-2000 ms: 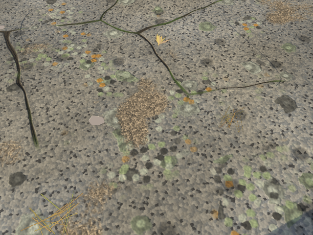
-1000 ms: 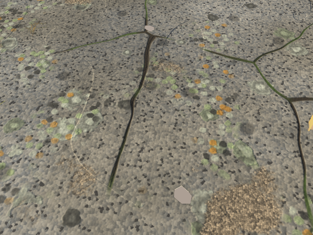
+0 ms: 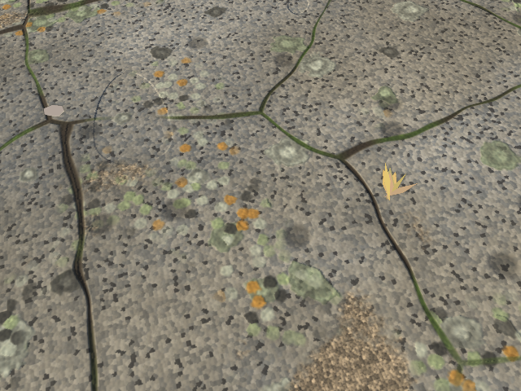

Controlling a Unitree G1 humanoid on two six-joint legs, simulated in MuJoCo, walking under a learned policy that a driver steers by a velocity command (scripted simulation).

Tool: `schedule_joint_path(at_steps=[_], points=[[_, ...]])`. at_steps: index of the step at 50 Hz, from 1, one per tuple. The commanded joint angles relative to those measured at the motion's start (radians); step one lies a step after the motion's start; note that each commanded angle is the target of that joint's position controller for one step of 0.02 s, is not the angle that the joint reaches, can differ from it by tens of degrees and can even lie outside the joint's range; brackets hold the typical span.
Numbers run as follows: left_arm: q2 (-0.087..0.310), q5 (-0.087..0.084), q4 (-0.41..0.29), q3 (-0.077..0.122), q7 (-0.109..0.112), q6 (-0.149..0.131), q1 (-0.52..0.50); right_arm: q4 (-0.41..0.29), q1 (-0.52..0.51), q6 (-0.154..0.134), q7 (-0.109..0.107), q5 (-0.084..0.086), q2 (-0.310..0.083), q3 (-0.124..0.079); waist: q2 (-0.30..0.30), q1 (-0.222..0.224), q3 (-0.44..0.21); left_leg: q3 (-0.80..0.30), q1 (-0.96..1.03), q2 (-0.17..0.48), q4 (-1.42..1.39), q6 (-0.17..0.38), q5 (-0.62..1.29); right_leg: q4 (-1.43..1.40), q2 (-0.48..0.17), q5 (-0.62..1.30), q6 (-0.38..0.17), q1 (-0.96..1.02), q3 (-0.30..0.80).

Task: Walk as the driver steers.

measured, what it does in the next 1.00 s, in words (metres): steps on the spot, turning right: left foot, then right foot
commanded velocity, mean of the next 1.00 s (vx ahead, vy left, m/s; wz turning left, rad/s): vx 0.00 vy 0.00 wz -0.38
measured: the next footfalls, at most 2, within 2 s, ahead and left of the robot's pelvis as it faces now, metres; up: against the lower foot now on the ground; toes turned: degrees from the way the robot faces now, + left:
left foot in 0.12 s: +0.06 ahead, +0.14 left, +0.00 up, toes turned -9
right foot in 0.52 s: +0.00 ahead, -0.12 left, +0.00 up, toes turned -20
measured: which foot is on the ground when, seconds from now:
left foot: up 0.00-0.10, down 0.12-0.52, up 0.54-0.88, down 0.90-1.00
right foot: down 0.00-0.12, up 0.14-0.50, down 0.52-1.00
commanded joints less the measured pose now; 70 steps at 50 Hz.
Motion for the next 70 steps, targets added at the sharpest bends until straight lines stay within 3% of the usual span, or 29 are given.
schedule_joint_path(at_steps=[1, 4, 5, 6, 7, 8, 9, 11, 13, 16, 22, 25, 26, 27, 28, 29, 30, 33, 37, 41, 43, 44, 45, 46, 47, 49, 52, 59, 70], points=[[0.173, 0.000, -0.071, 0.047, 0.000, -0.004, -0.027, -0.058, 0.004, -0.020, 0.009, 0.004, -0.091, -0.021, -0.175, 0.000, -0.153, 0.009, 0.052, -0.023, -0.092, 0.009, 0.002, -0.099, -0.234, 0.199, -0.178, 0.129, 0.299], [0.162, -0.013, -0.083, 0.040, 0.004, 0.007, -0.065, -0.038, 0.078, -0.039, 0.023, 0.005, -0.095, -0.028, -0.176, -0.046, -0.154, 0.028, 0.184, -0.028, -0.341, 0.042, 0.133, -0.038, -0.191, 0.192, -0.130, 0.109, 0.334], [0.140, -0.013, -0.086, 0.033, 0.007, 0.009, -0.051, -0.028, 0.110, -0.041, 0.023, -0.002, -0.126, -0.038, -0.139, -0.050, -0.161, -0.006, 0.281, 0.036, -0.418, 0.069, 0.221, 0.012, -0.150, 0.093, -0.084, 0.051, 0.310], [0.082, -0.001, -0.086, 0.018, 0.006, 0.009, -0.004, -0.035, 0.126, -0.036, 0.014, -0.020, -0.198, -0.052, 0.068, -0.017, -0.181, -0.201, 0.390, 0.252, -0.461, 0.148, 0.322, 0.221, -0.043, -0.188, -0.024, -0.079, 0.180], [0.110, -0.008, -0.118, 0.029, 0.004, -0.001, 0.003, -0.036, 0.102, -0.030, 0.015, -0.052, -0.241, -0.057, 0.289, 0.007, -0.125, -0.431, 0.331, 0.416, -0.497, 0.329, 0.456, 0.423, 0.075, -0.475, 0.030, -0.258, 0.022], [0.186, 0.002, -0.098, 0.051, 0.002, -0.009, 0.023, -0.066, 0.058, -0.035, 0.012, -0.052, -0.188, -0.042, 0.208, 0.003, -0.115, -0.418, 0.293, 0.440, -0.499, 0.381, 0.445, 0.616, 0.001, -0.449, 0.060, -0.262, 0.053], [0.212, -0.008, -0.073, 0.066, -0.001, -0.004, 0.038, -0.079, 0.003, -0.035, 0.005, -0.041, -0.133, -0.028, 0.149, 0.022, -0.095, -0.297, 0.275, 0.370, -0.483, 0.336, 0.413, 0.687, -0.013, -0.375, 0.072, -0.259, 0.046], [0.167, -0.004, -0.046, 0.061, 0.004, 0.016, 0.058, -0.087, -0.030, -0.032, -0.005, -0.012, -0.105, -0.018, 0.125, 0.017, -0.064, -0.156, 0.298, 0.280, -0.469, 0.275, 0.369, 0.749, -0.026, -0.267, 0.108, -0.299, 0.022], [0.120, -0.014, -0.067, 0.044, -0.004, 0.020, 0.024, -0.077, 0.011, -0.022, -0.016, -0.013, -0.109, -0.015, 0.135, -0.010, -0.057, -0.069, 0.322, 0.247, -0.474, 0.280, 0.420, 0.708, -0.036, -0.217, 0.130, -0.303, -0.031], [0.091, -0.016, -0.110, 0.028, -0.011, 0.016, -0.044, -0.067, 0.078, -0.009, -0.025, -0.019, -0.139, -0.024, 0.158, -0.062, -0.091, -0.038, 0.436, 0.281, -0.466, 0.305, 0.475, 0.553, -0.075, -0.212, 0.150, -0.306, -0.067], [0.092, -0.010, -0.131, 0.020, -0.034, 0.024, -0.026, -0.072, 0.064, 0.000, 0.003, 0.000, -0.199, -0.045, 0.181, -0.062, -0.112, 0.042, 0.375, 0.319, -0.433, 0.296, 0.530, 0.266, -0.087, -0.211, 0.109, -0.076, -0.162], [0.088, -0.003, -0.096, 0.027, -0.039, 0.027, 0.068, -0.055, 0.048, -0.003, 0.012, 0.031, -0.184, -0.037, 0.146, 0.000, -0.119, 0.080, 0.315, 0.293, -0.320, 0.228, 0.481, -0.040, -0.047, -0.013, 0.035, 0.118, -0.187], [0.124, -0.002, -0.088, 0.038, -0.030, 0.026, 0.096, -0.029, 0.107, -0.008, 0.018, 0.021, -0.139, -0.022, 0.052, -0.001, -0.141, 0.139, 0.217, 0.248, -0.215, 0.154, 0.360, -0.117, -0.081, 0.161, 0.001, 0.267, -0.111], [0.227, 0.005, -0.105, 0.055, -0.011, 0.023, 0.119, -0.058, 0.116, -0.015, 0.029, -0.041, -0.050, 0.012, -0.261, -0.030, -0.193, 0.227, -0.023, 0.139, 0.065, 0.047, -0.120, -0.092, -0.351, 0.597, -0.090, 0.452, 0.217], [0.209, 0.037, -0.122, 0.040, -0.021, 0.001, 0.093, -0.080, 0.048, -0.013, 0.017, -0.025, -0.090, -0.002, -0.263, 0.015, -0.200, 0.128, -0.107, 0.064, 0.247, 0.014, -0.330, -0.097, -0.482, 0.637, -0.285, 0.320, 0.320], [0.169, 0.041, -0.114, 0.028, -0.031, -0.020, 0.081, -0.073, 0.023, -0.005, 0.009, -0.004, -0.144, -0.019, -0.165, 0.031, -0.177, 0.074, -0.102, 0.085, 0.338, 0.013, -0.301, -0.116, -0.424, 0.554, -0.287, 0.275, 0.248], [0.145, 0.036, -0.097, 0.020, -0.031, -0.035, 0.042, -0.067, 0.028, 0.001, 0.006, 0.007, -0.140, -0.022, -0.158, 0.005, -0.143, 0.057, -0.109, 0.092, 0.345, 0.019, -0.237, -0.120, -0.357, 0.466, -0.234, 0.252, 0.174], [0.102, 0.019, -0.083, -0.001, -0.021, -0.045, -0.035, -0.026, 0.078, 0.014, -0.005, -0.006, -0.130, -0.024, -0.143, -0.034, -0.119, 0.050, -0.047, 0.087, 0.319, 0.003, -0.072, -0.134, -0.285, 0.444, -0.178, 0.196, 0.088], [0.074, 0.022, -0.054, -0.010, -0.014, -0.046, -0.052, -0.015, 0.080, 0.014, -0.003, -0.002, -0.083, -0.005, -0.142, -0.026, -0.123, 0.057, 0.043, 0.088, 0.090, -0.009, -0.018, -0.141, -0.256, 0.334, -0.172, 0.202, 0.056], [0.091, 0.023, -0.013, -0.008, -0.019, -0.038, -0.046, -0.014, 0.069, 0.011, -0.001, 0.000, -0.090, 0.001, -0.146, -0.003, -0.097, 0.073, 0.138, 0.075, -0.100, 0.004, -0.036, -0.146, -0.271, 0.191, -0.189, 0.165, 0.111], [0.069, 0.014, 0.005, -0.019, -0.021, -0.037, -0.072, 0.008, 0.111, 0.004, 0.004, -0.003, -0.079, 0.005, -0.125, -0.036, -0.086, 0.088, 0.230, 0.064, -0.274, 0.024, 0.087, -0.131, -0.249, 0.113, -0.160, 0.125, 0.110], [0.054, 0.009, 0.023, -0.026, -0.023, -0.039, -0.057, 0.018, 0.129, -0.001, 0.007, -0.015, -0.077, 0.010, -0.096, -0.053, -0.082, 0.078, 0.307, 0.069, -0.395, 0.041, 0.237, -0.127, -0.225, 0.066, -0.120, 0.091, 0.098], [0.038, 0.022, 0.038, -0.031, -0.025, -0.046, -0.022, 0.020, 0.141, -0.007, 0.006, -0.026, -0.113, 0.007, -0.044, -0.037, -0.100, 0.012, 0.384, 0.124, -0.398, 0.063, 0.390, -0.103, -0.185, 0.016, -0.070, 0.057, 0.075], [0.048, 0.035, 0.045, -0.026, -0.032, -0.053, 0.018, 0.022, 0.131, -0.007, 0.004, -0.019, -0.179, -0.006, 0.069, 0.016, -0.100, -0.003, 0.379, 0.165, -0.347, 0.099, 0.449, -0.080, -0.119, -0.045, -0.033, 0.047, 0.014], [0.038, 0.035, 0.050, -0.028, -0.029, -0.051, -0.001, 0.035, 0.101, -0.010, 0.010, -0.008, -0.146, -0.003, 0.126, 0.013, -0.099, -0.006, 0.267, 0.150, -0.363, 0.130, 0.256, -0.079, -0.077, -0.063, 0.001, 0.125, -0.041], [0.054, 0.027, 0.057, -0.022, -0.018, -0.040, -0.062, 0.036, 0.072, -0.024, 0.015, -0.020, -0.090, 0.014, 0.086, -0.011, -0.071, 0.009, 0.203, 0.123, -0.397, 0.104, 0.167, -0.048, -0.082, -0.022, 0.005, 0.169, -0.043], [0.045, 0.025, 0.084, -0.021, -0.010, -0.025, -0.043, 0.063, 0.093, -0.040, 0.012, -0.017, -0.086, 0.021, 0.058, -0.017, -0.059, 0.031, 0.224, 0.102, -0.385, 0.081, 0.201, -0.057, -0.091, 0.036, -0.006, 0.161, -0.031], [0.040, 0.019, 0.165, -0.018, -0.006, -0.030, -0.019, 0.108, 0.104, -0.033, -0.001, -0.013, -0.082, 0.031, 0.002, -0.027, -0.046, 0.042, 0.250, 0.086, -0.381, 0.088, 0.210, -0.066, -0.088, 0.076, 0.010, 0.155, -0.040], [0.048, 0.014, 0.275, -0.020, 0.006, -0.031, 0.002, 0.171, 0.108, -0.029, -0.002, -0.012, -0.069, 0.042, -0.005, -0.023, -0.042, 0.057, 0.254, 0.065, -0.390, 0.091, 0.227, -0.068, -0.090, 0.107, 0.018, 0.174, -0.050]])
Keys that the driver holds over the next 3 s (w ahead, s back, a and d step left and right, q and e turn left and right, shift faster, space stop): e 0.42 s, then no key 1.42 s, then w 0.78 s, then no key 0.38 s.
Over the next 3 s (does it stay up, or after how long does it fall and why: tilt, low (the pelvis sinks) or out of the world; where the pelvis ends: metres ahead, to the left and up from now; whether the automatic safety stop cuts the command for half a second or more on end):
stays up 0.43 -0.13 -0.01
